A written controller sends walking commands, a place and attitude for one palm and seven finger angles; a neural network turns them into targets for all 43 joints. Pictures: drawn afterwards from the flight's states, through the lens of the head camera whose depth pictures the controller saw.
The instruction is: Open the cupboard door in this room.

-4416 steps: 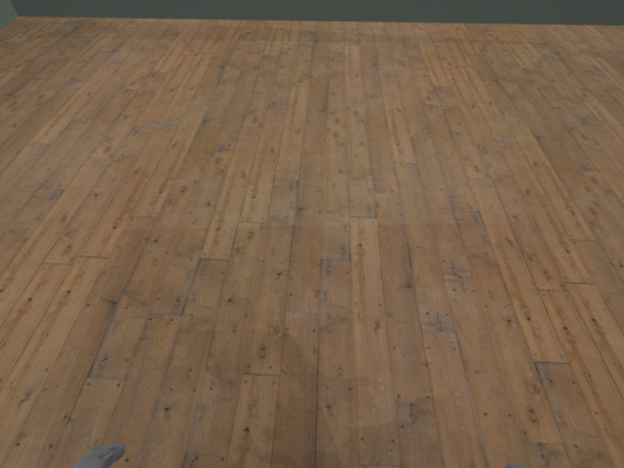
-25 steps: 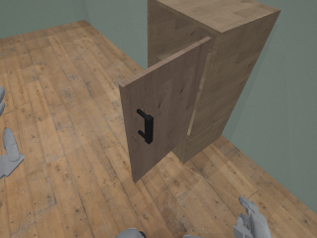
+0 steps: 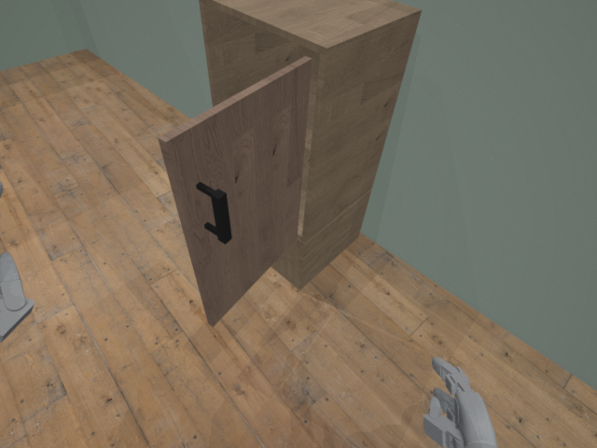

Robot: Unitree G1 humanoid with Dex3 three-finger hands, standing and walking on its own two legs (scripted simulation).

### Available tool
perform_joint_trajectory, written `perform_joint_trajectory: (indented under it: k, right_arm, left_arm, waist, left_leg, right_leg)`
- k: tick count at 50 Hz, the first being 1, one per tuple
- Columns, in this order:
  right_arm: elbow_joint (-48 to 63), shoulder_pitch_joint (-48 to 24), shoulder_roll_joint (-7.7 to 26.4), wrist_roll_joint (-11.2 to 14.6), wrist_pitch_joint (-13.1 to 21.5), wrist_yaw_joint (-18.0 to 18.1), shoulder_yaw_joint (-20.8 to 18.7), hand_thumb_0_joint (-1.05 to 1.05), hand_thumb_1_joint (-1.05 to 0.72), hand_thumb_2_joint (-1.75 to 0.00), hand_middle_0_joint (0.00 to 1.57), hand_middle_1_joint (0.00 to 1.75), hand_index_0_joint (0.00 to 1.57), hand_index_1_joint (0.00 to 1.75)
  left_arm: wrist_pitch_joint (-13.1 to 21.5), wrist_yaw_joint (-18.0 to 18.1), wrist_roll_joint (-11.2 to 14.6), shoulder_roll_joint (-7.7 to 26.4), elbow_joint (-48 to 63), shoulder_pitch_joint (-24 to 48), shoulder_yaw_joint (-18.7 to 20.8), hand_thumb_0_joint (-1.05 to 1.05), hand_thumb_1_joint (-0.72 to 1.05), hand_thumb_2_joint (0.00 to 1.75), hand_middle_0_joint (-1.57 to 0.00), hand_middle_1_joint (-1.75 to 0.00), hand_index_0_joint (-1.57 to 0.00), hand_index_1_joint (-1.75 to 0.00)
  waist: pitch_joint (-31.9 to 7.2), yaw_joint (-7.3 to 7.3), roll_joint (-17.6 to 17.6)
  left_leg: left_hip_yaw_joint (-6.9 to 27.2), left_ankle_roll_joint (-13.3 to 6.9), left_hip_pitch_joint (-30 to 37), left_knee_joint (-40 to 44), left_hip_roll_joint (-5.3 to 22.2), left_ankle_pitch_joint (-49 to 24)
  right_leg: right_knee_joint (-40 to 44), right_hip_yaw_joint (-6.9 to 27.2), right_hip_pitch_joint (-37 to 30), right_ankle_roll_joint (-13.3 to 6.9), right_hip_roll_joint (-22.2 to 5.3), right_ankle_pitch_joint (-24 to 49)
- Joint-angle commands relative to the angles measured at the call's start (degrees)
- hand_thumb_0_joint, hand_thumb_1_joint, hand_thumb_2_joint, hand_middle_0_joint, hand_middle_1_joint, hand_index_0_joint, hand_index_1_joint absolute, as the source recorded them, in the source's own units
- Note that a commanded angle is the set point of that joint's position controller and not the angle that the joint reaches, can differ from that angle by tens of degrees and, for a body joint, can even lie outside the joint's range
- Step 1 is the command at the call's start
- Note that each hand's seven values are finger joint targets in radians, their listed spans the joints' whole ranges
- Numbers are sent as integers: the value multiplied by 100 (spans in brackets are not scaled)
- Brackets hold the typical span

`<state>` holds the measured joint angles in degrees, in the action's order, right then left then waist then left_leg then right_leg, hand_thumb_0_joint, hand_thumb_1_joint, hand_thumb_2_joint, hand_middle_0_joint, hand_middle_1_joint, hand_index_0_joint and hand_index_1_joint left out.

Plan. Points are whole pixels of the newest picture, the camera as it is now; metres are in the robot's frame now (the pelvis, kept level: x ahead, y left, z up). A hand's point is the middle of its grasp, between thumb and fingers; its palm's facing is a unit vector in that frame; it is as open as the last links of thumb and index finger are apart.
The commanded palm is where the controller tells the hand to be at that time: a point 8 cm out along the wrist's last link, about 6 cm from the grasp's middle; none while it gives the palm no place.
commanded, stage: stop stepping back and stand still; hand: left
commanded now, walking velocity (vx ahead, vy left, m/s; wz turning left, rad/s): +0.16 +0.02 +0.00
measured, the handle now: (214, 213) +0.52 +0.17 -0.02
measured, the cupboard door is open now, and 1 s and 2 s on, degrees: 98 98 98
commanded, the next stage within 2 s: let the arm hang, fingers relaxed in 0.50 s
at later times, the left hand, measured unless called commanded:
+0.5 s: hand out of the picture +0.17 +0.27 +0.16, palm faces +0.44 -0.78 -0.45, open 7.4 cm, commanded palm +0.11 +0.30 +0.18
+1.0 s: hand out of the picture -0.03 +0.20 -0.17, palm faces +0.07 -0.98 -0.17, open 7.1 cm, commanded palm none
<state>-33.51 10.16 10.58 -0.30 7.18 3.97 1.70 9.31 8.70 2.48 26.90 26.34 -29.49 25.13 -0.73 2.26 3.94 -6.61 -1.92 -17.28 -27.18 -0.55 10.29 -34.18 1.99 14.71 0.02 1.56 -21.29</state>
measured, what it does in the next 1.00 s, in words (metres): stands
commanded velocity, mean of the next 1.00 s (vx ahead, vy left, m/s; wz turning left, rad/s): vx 0.05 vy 0.02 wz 0.00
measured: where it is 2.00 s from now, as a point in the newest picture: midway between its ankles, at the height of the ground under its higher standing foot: outside the picture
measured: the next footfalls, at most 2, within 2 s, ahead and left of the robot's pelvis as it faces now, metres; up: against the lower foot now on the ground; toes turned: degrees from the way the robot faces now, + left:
none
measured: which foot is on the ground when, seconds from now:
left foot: down 0.00-1.00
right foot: down 0.00-1.00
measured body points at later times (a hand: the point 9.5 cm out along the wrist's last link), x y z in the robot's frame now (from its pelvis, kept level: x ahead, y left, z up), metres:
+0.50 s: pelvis -0.03 +0.00 +0.00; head -0.04 +0.01 +0.45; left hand +0.14 +0.31 +0.19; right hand +0.12 -0.23 -0.08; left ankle -0.01 +0.12 -0.73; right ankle -0.02 -0.09 -0.73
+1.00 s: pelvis -0.03 +0.01 +0.01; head -0.01 +0.04 +0.45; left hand -0.03 +0.25 -0.16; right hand +0.02 -0.25 -0.13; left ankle -0.01 +0.12 -0.73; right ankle -0.02 -0.09 -0.73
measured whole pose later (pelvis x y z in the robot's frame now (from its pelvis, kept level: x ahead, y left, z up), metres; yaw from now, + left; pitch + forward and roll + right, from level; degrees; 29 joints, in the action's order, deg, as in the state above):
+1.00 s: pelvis -0.03 +0.01 +0.01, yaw +3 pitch -1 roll +0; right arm -57.8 13.1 13.2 -1.5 -0.9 0.5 0.7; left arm -1.9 0.4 -0.6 12.8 -55.5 -17.1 0.5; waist 3.4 -0.4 3.3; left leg -0.7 -1.0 -14.0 -26.9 -0.4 11.9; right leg -26.1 -2.1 12.3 -1.7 1.2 -12.9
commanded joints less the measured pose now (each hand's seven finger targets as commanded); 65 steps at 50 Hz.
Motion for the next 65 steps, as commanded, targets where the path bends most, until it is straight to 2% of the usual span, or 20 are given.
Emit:
perform_joint_trajectory:
  k: [1,3,5,6,8,12,15,16,19,22,29,30,31,33,37,38,43,48,56,65]
  right_arm:
    - [815,-391,869,42,197,13,-282,0,-90,-90,20,30,20,30]
    - [868,-429,858,34,115,8,-359,0,-90,-90,20,30,20,30]
    - [714,-319,831,27,6,15,-433,0,-90,-90,20,30,20,30]
    - [639,-270,829,-9,-6,20,-427,0,-90,-90,20,30,20,30]
    - [528,-122,815,-33,45,47,-396,0,-90,-90,20,30,20,30]
    - [395,-94,822,-13,193,181,-387,0,-90,-90,20,30,20,30]
    - [474,-129,982,-4,301,187,-438,0,-90,-90,20,30,20,30]
    - [506,-115,1002,15,303,158,-428,0,-90,-90,20,30,20,30]
    - [443,-199,897,13,266,125,-368,0,-90,-90,20,30,20,30]
    - [449,-236,848,13,300,81,-361,0,-90,-90,20,30,20,30]
    - [522,-260,817,30,239,40,-317,0,-90,-90,20,30,20,30]
    - [-854,-571,1805,4,358,-462,-621,0,-90,-90,20,30,20,30]
    - [-864,-152,1424,30,19,-428,-577,0,-90,-90,20,30,20,30]
    - [-798,-63,1266,-32,-158,-399,-473,0,-90,-90,20,30,20,30]
    - [-900,-191,1388,-84,-332,-366,-438,0,-90,-90,20,30,20,30]
    - [-991,-182,1432,-91,-378,-363,-459,0,-90,-90,20,30,20,30]
    - [-1531,-292,1240,-115,-569,-362,-331,0,-90,-90,20,30,20,30]
    - [-2053,16,1008,-103,-656,-292,-306,0,-90,-90,20,30,20,30]
    - [-2613,499,1016,-67,-694,-239,-322,0,-90,-90,20,30,20,30]
    - [-2908,664,894,-84,-714,-240,-314,0,-90,-90,20,30,20,30]
  left_arm:
    - [407,124,-37,805,1509,-608,714,0,90,90,-20,-30,-20,-30]
    - [414,128,-48,840,1454,-624,778,0,90,90,-20,-30,-20,-30]
    - [440,174,-45,876,1353,-541,723,0,90,90,-20,-30,-20,-30]
    - [491,203,-76,866,1318,-349,700,0,90,90,-20,-30,-20,-30]
    - [570,221,-119,858,1129,3,672,0,90,90,-20,-30,-20,-30]
    - [599,225,-179,634,761,449,325,0,90,90,-20,-30,-20,-30]
    - [636,216,-174,629,960,389,316,0,90,90,-20,-30,-20,-30]
    - [630,218,-167,656,1013,330,378,0,90,90,-20,-30,-20,-30]
    - [601,175,-175,749,1036,197,525,0,90,90,-20,-30,-20,-30]
    - [624,157,-165,655,924,167,467,0,90,90,-20,-30,-20,-30]
    - [613,127,-105,617,994,119,464,0,90,90,-20,-30,-20,-30]
    - [-358,-744,-556,-429,-3343,527,-1965,0,90,90,-20,-30,-20,-30]
    - [-778,-849,-435,-674,-3558,419,-1846,0,90,90,-20,-30,-20,-30]
    - [-896,-864,-416,-865,-3697,573,-1929,0,90,90,-20,-30,-20,-30]
    - [-818,-843,-462,-473,-4901,1140,-1981,0,90,90,-20,-30,-20,-30]
    - [-801,-832,-457,-370,-5256,1289,-2006,0,90,90,-20,-30,-20,-30]
    - [-878,-767,-366,-412,-6726,1582,-2232,0,90,90,-20,-30,-20,-30]
    - [-859,-762,-326,-593,-7844,1356,-2267,0,90,90,-20,-30,-20,-30]
    - [-850,-764,-288,-644,-8729,1395,-2378,0,90,90,-20,-30,-20,-30]
    - [-856,-711,-288,-662,-9014,1410,-2381,0,90,90,-20,-30,-20,-30]
  waist:
    - [-478,-183,-1016]
    - [-89,-126,-411]
    - [120,-129,251]
    - [156,-139,229]
    - [-45,-68,20]
    - [-63,-101,-306]
    - [34,-185,-933]
    - [-64,-202,-758]
    - [40,-184,-763]
    - [99,-173,-338]
    - [-277,-193,-935]
    - [136,-2,-952]
    - [-261,-132,-907]
    - [-385,-175,-942]
    - [-707,-239,901]
    - [-755,-198,1003]
    - [-188,-213,-786]
    - [-39,-221,-1544]
    - [331,-184,-559]
    - [600,-183,-183]
  left_leg:
    - [1053,-163,-677,1002,1041,924]
    - [651,107,-913,289,407,1855]
    - [623,269,-535,-1699,107,1193]
    - [730,258,-701,-2258,150,1260]
    - [808,191,-757,-1915,281,1179]
    - [424,12,520,-81,102,740]
    - [1282,-288,603,688,724,977]
    - [1459,-329,428,651,862,609]
    - [1193,-166,-239,702,636,1252]
    - [922,-65,-88,403,499,736]
    - [935,40,228,615,558,-94]
    - [1140,-41,-392,-123,674,-1225]
    - [966,18,43,-17,694,-1539]
    - [1274,-164,-133,148,906,-1290]
    - [1298,-175,157,-89,652,-1267]
    - [1168,-120,398,-176,519,-1105]
    - [1261,-65,417,553,545,-413]
    - [1273,-16,329,847,546,432]
    - [1310,-26,434,1000,635,487]
    - [1189,-35,479,1051,577,509]
  right_leg:
    - [792,-121,-1032,35,-104,616]
    - [1699,646,-429,-246,-490,-529]
    - [2796,2400,799,-823,-1665,-1939]
    - [2752,2444,814,-939,-1806,-1657]
    - [2334,1878,435,-898,-1679,-967]
    - [1850,1044,613,-538,-1100,-799]
    - [1181,697,470,-177,-491,-135]
    - [968,506,150,-92,-335,464]
    - [1128,471,-172,-99,-362,229]
    - [1363,680,-65,-153,-451,547]
    - [1126,360,-403,-100,-291,1493]
    - [274,-36,139,-124,-556,2311]
    - [337,198,154,-139,-509,2071]
    - [67,-91,214,-105,-378,1152]
    - [542,295,-295,-259,-581,1869]
    - [662,455,-224,-324,-729,2139]
    - [997,407,-191,-263,-603,1098]
    - [1380,336,-458,-334,-604,894]
    - [1675,275,-349,-343,-648,716]
    - [1816,352,-173,-328,-666,424]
